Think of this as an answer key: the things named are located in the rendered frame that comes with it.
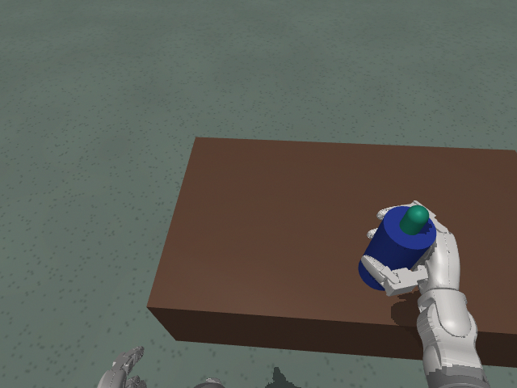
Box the right robot arm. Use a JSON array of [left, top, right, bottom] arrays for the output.
[[417, 288, 490, 388]]

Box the bottle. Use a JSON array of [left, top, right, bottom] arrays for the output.
[[358, 205, 436, 291]]

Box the left robot hand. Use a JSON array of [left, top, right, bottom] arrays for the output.
[[97, 346, 147, 388]]

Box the right robot hand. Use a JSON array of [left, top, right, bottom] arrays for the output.
[[361, 200, 460, 297]]

